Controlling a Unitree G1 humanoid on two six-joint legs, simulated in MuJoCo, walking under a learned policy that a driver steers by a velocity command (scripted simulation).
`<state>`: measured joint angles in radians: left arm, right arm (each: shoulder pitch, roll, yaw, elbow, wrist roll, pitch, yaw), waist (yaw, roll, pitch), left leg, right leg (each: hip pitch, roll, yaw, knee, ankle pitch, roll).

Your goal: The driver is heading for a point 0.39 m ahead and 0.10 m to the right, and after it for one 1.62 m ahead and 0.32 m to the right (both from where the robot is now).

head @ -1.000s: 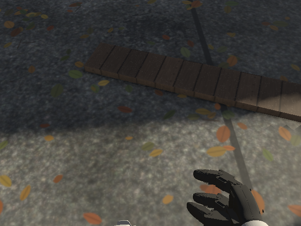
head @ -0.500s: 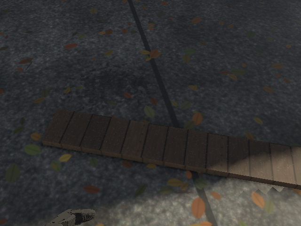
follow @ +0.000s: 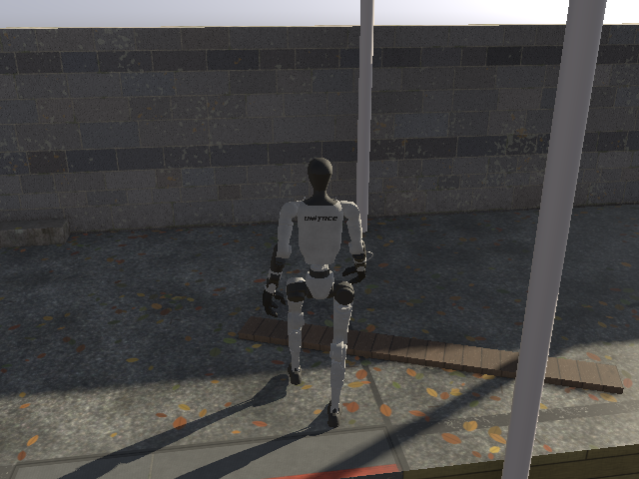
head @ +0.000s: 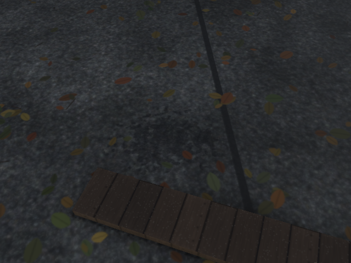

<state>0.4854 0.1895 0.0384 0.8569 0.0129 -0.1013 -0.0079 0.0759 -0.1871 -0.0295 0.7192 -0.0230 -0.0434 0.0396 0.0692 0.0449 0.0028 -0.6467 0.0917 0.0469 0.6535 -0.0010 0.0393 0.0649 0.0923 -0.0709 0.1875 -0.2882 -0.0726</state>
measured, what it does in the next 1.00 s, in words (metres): climbs, turning right: left foot, then right foot 0.04 m higher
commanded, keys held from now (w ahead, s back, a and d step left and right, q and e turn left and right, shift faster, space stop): w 0.08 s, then w+e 0.68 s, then w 0.24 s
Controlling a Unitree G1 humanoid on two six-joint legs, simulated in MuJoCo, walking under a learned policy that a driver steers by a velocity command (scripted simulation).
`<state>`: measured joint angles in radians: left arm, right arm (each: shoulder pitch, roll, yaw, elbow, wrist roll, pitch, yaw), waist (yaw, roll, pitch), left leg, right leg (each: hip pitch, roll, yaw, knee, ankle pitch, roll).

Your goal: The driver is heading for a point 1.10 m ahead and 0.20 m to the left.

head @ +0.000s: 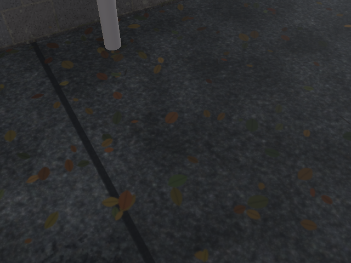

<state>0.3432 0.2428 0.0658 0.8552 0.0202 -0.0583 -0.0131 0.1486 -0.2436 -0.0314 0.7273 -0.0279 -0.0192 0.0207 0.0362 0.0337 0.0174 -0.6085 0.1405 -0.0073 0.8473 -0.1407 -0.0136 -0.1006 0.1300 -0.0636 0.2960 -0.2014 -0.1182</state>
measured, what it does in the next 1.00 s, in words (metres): goes down: left foot 0.04 m lower, then right foot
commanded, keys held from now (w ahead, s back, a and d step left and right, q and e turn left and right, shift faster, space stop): w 1.00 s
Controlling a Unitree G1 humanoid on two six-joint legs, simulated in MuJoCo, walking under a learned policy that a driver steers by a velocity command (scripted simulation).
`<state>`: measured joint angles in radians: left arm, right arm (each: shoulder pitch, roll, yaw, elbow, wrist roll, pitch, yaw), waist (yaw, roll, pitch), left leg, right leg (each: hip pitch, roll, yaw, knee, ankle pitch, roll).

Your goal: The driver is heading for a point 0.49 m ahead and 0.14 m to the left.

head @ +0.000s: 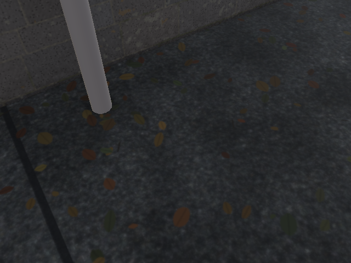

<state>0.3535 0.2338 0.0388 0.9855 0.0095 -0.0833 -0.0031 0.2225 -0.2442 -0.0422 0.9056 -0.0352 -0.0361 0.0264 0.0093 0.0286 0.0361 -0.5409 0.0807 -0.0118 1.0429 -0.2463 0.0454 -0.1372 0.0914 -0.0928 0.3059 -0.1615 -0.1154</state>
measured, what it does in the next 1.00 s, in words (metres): walks ahead: left foot, then right foot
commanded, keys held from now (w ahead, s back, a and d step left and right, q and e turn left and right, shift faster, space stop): w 0.32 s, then w+q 0.14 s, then no key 0.54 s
